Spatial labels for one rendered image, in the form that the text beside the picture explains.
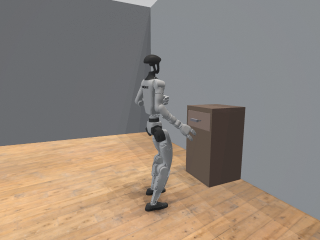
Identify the right robot foot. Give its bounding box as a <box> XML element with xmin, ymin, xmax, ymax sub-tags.
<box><xmin>145</xmin><ymin>201</ymin><xmax>168</xmax><ymax>212</ymax></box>

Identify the left robot hand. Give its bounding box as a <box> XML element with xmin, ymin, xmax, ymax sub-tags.
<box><xmin>163</xmin><ymin>95</ymin><xmax>169</xmax><ymax>105</ymax></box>

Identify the handle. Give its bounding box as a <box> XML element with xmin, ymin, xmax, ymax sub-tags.
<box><xmin>190</xmin><ymin>118</ymin><xmax>202</xmax><ymax>122</ymax></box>

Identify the right robot forearm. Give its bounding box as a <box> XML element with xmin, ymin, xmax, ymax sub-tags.
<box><xmin>158</xmin><ymin>104</ymin><xmax>183</xmax><ymax>129</ymax></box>

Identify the robot right upper arm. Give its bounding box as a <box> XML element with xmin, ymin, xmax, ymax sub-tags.
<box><xmin>153</xmin><ymin>79</ymin><xmax>165</xmax><ymax>113</ymax></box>

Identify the robot head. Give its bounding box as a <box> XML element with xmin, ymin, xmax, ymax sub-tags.
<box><xmin>143</xmin><ymin>54</ymin><xmax>161</xmax><ymax>81</ymax></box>

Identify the robot left upper arm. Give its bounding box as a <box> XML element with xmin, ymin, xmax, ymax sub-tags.
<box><xmin>135</xmin><ymin>79</ymin><xmax>144</xmax><ymax>106</ymax></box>

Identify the right robot hand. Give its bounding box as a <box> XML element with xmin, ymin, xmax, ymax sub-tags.
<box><xmin>179</xmin><ymin>124</ymin><xmax>196</xmax><ymax>141</ymax></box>

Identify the drawer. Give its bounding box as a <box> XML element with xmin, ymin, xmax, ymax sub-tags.
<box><xmin>188</xmin><ymin>110</ymin><xmax>211</xmax><ymax>132</ymax></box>

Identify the cabinet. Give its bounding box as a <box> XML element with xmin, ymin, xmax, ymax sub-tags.
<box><xmin>186</xmin><ymin>104</ymin><xmax>246</xmax><ymax>188</ymax></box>

